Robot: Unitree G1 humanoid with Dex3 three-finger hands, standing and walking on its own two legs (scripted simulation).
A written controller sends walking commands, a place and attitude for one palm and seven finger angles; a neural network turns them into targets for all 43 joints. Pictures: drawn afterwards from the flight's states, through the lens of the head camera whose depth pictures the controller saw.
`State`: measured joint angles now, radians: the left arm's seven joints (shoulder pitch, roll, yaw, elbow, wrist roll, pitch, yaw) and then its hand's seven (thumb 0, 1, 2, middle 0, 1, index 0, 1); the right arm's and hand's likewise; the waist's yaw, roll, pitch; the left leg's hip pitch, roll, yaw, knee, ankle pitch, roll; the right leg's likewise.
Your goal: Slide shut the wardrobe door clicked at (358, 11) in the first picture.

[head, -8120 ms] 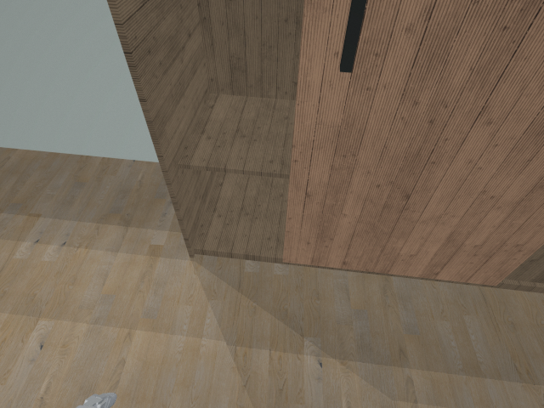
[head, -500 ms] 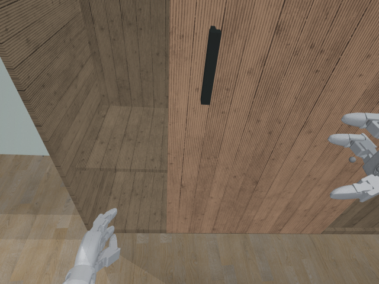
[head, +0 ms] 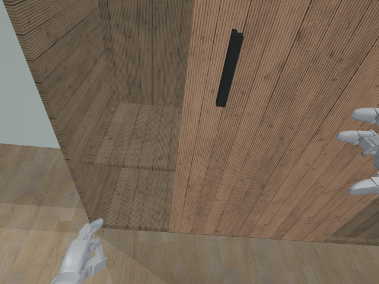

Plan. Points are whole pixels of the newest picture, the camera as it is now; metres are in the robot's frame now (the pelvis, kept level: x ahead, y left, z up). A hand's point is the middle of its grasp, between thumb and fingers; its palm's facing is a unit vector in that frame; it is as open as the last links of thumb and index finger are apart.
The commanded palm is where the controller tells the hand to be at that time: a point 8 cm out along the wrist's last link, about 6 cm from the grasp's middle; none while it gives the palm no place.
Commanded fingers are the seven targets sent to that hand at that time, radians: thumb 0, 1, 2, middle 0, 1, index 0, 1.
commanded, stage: raise the hand with hooked fingers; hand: right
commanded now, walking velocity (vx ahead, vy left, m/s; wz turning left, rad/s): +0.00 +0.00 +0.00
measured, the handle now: (227, 69) +0.54 -0.07 +0.23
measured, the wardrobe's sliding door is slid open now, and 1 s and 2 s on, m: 0.38 0.38 0.38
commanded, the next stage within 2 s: move the hooked fingers beside the handle in 0.22 s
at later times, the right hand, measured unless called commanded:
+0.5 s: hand (366, 134) +0.30 -0.27 +0.26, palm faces +0.08 +0.99 -0.09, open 14.0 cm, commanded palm +0.27 -0.30 +0.25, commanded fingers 0.00 0.50 -0.30 0.30 1.20 0.30 1.20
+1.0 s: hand (316, 118) +0.36 -0.22 +0.24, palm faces +0.05 +1.00 -0.07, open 14.0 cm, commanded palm +0.33 -0.26 +0.25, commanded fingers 0.00 0.50 -0.30 0.30 1.20 0.30 1.20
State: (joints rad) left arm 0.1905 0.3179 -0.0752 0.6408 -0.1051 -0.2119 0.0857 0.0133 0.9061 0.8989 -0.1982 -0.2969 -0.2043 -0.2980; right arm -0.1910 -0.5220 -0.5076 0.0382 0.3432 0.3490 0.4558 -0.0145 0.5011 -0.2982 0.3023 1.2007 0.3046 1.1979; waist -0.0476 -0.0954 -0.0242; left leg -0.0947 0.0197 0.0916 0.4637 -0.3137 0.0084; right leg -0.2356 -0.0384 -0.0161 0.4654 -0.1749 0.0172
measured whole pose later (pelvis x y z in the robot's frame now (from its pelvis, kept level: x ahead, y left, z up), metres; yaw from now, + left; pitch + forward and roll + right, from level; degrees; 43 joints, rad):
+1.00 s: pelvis +0.02 +0.00 +0.00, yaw +0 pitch -2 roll +0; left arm 0.16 0.29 -0.07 0.66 -0.09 -0.16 0.09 0.01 0.91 0.90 -0.20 -0.30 -0.20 -0.30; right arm -0.44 -0.41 -0.35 0.14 0.27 0.40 0.26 -0.02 0.50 -0.30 0.30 1.20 0.30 1.20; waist -0.04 -0.08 -0.01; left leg -0.09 0.03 0.09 0.46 -0.33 0.00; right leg -0.23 -0.02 -0.02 0.46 -0.19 0.01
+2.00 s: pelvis +0.02 +0.00 +0.00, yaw +2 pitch +1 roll +0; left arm 0.26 0.28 -0.02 0.74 -0.06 -0.09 0.06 0.01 0.91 0.90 -0.20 -0.30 -0.20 -0.30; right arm -0.89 -0.29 -0.26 0.69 0.16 0.26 0.04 -0.01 0.50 -0.30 0.30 1.20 0.30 1.20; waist 0.04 -0.06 -0.03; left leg -0.15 0.02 0.05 0.45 -0.32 0.01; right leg -0.27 -0.04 -0.05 0.45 -0.20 0.01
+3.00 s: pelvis +0.02 -0.01 +0.00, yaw +3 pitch +1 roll +0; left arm 0.28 0.27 -0.02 0.73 -0.06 -0.09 0.05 0.01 0.91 0.90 -0.20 -0.30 -0.20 -0.30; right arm -0.89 -0.28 -0.28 0.70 0.15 0.24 0.02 -0.02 0.50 -0.30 0.30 1.20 0.31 1.20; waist 0.04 -0.07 -0.05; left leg -0.16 0.02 0.04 0.45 -0.32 0.00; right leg -0.28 -0.04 -0.07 0.46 -0.20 0.01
